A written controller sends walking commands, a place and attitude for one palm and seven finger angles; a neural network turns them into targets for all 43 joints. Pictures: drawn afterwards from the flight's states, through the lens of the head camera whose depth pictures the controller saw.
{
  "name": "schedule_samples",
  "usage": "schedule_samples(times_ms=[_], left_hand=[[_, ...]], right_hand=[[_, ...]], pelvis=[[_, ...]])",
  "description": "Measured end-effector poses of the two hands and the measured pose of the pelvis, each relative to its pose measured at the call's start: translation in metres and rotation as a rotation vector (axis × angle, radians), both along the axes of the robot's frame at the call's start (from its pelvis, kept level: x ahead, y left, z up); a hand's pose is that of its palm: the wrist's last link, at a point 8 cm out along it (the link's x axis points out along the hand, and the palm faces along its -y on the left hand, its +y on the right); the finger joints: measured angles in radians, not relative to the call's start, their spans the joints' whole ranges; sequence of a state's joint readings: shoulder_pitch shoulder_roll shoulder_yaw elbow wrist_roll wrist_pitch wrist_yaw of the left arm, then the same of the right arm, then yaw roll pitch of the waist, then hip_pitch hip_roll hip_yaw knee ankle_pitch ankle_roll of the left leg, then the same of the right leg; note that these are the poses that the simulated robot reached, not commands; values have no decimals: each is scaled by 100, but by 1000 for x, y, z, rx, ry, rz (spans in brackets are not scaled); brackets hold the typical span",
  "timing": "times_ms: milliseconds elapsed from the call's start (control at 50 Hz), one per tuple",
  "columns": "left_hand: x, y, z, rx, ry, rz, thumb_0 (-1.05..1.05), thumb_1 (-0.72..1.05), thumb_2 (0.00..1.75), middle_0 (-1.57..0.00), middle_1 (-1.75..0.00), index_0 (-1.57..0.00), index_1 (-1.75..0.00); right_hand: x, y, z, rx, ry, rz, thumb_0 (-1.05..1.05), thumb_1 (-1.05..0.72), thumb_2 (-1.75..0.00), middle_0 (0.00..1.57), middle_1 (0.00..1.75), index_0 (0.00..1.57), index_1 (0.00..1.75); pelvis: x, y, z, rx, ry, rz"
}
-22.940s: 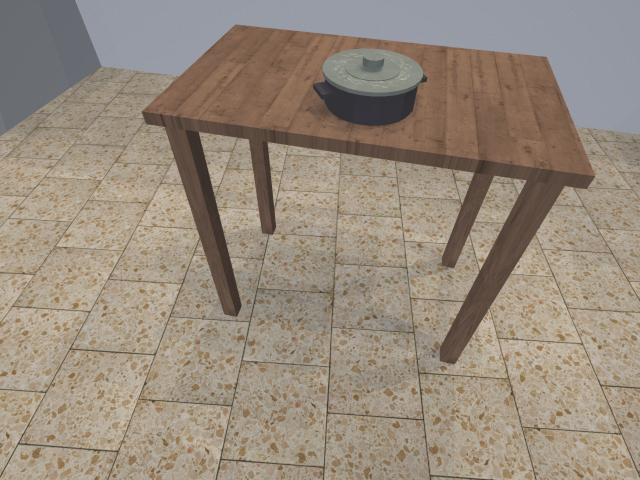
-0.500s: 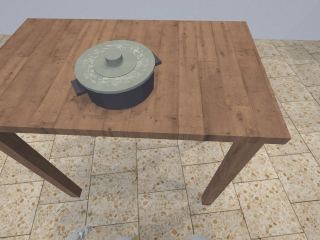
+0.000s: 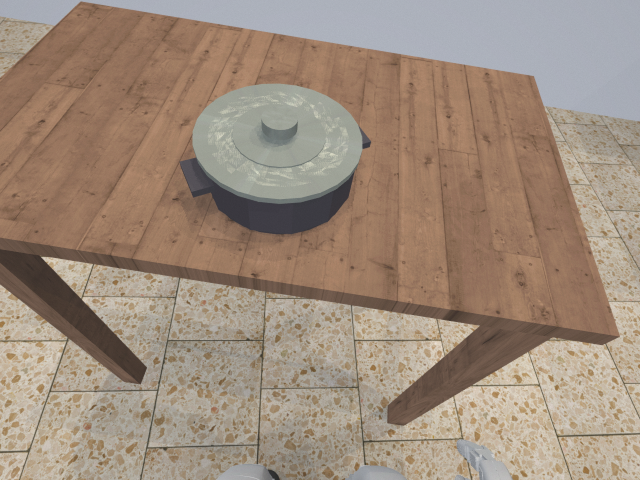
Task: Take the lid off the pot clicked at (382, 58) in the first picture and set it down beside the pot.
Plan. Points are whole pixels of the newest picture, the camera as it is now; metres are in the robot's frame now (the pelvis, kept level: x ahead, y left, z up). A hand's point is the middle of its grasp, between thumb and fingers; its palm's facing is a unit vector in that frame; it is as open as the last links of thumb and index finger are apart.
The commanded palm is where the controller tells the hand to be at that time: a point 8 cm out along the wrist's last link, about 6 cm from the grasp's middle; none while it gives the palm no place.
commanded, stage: come to a stop and stand still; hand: left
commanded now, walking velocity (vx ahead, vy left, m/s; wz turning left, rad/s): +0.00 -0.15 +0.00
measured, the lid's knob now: (279, 123) +0.48 +0.11 +0.16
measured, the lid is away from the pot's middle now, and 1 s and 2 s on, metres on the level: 0.00 0.00 0.00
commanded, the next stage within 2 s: look again from close up in 1.24 s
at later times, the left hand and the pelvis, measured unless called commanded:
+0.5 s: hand out of the picture +0.00 +0.14 -0.17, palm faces -0.02 -0.98 -0.19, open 7.3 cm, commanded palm none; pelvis -0.03 -0.04 +0.00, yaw -1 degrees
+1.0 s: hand out of the picture -0.01 +0.11 -0.18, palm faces +0.04 -0.99 -0.16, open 7.4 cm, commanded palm none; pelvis +0.00 -0.05 +0.00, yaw -1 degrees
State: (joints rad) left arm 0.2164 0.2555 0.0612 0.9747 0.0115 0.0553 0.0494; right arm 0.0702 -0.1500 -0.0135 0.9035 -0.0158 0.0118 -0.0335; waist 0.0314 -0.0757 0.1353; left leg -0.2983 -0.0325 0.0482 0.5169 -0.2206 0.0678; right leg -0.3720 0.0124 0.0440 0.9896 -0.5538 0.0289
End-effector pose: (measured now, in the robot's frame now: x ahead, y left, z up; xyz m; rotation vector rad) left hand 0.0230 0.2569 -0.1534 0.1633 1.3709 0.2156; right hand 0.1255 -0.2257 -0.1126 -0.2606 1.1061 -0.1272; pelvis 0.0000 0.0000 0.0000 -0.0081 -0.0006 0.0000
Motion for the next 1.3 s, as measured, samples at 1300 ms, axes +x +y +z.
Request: schedule_samples(times_ms=[1300], left_hand=[[-12, -76, 3, -53, 20, -16, 0, 91, 90, -20, -30, -20, -30]], right_hand=[[-79, -42, -25, 56, 182, -127, 0, -91, -90, 20, 30, 19, 30]], pelvis=[[9, -43, 1, 14, -16, -16]])
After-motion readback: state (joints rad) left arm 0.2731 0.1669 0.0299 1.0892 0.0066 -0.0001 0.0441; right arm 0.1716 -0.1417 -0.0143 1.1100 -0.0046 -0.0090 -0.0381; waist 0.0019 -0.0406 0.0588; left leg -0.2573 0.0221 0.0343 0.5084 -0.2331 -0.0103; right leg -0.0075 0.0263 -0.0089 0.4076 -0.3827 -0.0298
